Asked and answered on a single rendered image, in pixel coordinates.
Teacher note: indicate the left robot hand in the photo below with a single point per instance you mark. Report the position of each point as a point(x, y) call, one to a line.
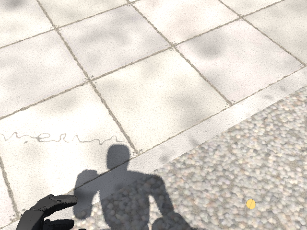
point(33, 219)

